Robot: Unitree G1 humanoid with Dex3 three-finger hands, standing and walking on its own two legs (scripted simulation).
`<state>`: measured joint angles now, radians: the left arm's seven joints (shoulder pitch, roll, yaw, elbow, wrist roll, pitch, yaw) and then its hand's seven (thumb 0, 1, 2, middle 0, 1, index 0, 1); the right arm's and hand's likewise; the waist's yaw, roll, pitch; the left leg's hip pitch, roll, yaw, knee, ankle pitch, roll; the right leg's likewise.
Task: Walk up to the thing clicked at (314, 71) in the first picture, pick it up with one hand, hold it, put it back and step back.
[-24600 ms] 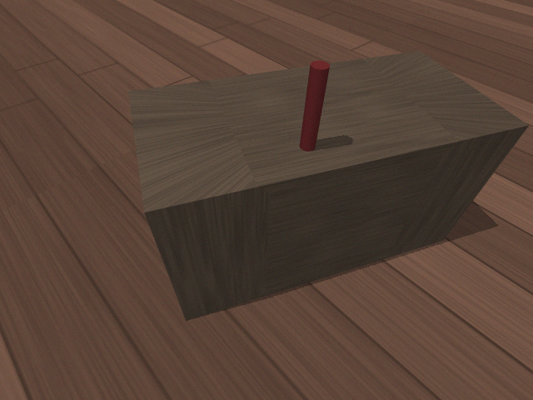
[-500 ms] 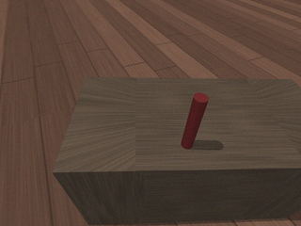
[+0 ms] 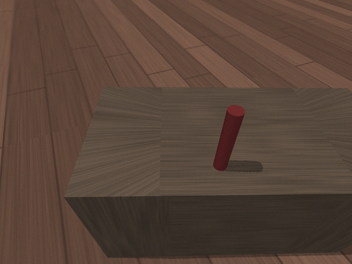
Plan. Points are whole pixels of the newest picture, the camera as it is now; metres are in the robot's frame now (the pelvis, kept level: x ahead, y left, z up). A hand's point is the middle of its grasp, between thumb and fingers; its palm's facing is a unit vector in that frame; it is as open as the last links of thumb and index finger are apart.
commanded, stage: home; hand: right
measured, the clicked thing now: (226, 141) +0.47 -0.15 -0.01
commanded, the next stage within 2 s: stand in 0.90 s
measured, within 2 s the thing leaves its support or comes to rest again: neither
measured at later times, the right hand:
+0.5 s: hand out of the picture +0.08 -0.26 -0.15, palm faces -0.04 +0.94 -0.35, open 17.5 cm
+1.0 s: hand out of the picture +0.09 -0.26 -0.15, palm faces -0.04 +0.94 -0.35, open 17.5 cm
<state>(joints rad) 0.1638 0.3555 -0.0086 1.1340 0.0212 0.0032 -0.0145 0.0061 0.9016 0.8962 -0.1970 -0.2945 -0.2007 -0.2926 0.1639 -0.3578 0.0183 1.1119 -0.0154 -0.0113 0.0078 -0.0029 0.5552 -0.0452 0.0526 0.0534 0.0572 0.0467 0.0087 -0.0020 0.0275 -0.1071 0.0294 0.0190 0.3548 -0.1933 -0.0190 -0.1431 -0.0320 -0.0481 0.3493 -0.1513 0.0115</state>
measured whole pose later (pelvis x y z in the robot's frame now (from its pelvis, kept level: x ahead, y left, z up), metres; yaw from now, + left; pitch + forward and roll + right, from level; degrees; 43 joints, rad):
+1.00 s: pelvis +0.02 +0.00 +0.00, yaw +0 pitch -3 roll +0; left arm 0.12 0.35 0.00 1.13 0.02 0.00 -0.01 0.01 0.90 0.90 -0.20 -0.30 -0.20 -0.29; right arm 0.13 -0.36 0.01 1.12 -0.01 -0.01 0.00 0.00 0.55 -0.05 0.05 0.05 0.06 0.05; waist 0.00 0.00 0.04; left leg -0.07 0.04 0.02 0.32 -0.20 -0.03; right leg -0.11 -0.02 -0.05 0.33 -0.16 0.01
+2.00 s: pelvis +0.02 +0.00 +0.00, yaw +0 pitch -2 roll +0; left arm 0.12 0.35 -0.01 1.12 0.01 -0.01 -0.01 0.01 0.91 0.90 -0.20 -0.30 -0.20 -0.30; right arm 0.13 -0.35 0.00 1.13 -0.01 -0.01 0.01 0.01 -0.90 -0.90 0.20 0.30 0.20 0.30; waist 0.00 0.00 0.04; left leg -0.07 0.04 0.02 0.31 -0.20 -0.03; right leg -0.11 -0.02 -0.05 0.32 -0.17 0.01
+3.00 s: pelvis +0.03 +0.00 +0.00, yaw +0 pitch -2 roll +0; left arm 0.12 0.35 0.00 1.12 0.01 -0.01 -0.01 0.01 0.91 0.90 -0.20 -0.30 -0.20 -0.30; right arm 0.12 -0.35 0.00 1.12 -0.01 -0.01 0.01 0.01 -0.90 -0.90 0.20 0.30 0.20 0.30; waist 0.00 0.00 0.04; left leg -0.06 0.03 0.02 0.30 -0.20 -0.03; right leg -0.11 -0.03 -0.04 0.32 -0.17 0.01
